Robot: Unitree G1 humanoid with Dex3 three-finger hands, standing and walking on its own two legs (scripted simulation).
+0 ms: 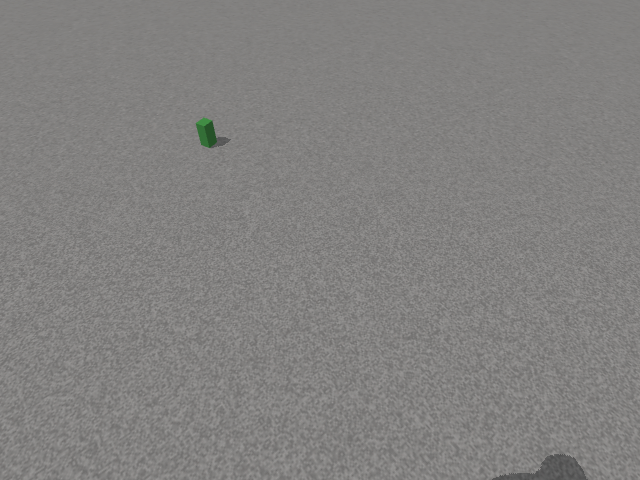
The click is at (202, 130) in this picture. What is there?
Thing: carton on end
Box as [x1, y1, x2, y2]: [196, 118, 216, 147]
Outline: 202,118 196,123 201,144 209,147 216,142 212,121 206,118
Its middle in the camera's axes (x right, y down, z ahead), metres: -0.61 -0.59 +2.08
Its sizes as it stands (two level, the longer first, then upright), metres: 0.065 0.058 0.134
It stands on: the floor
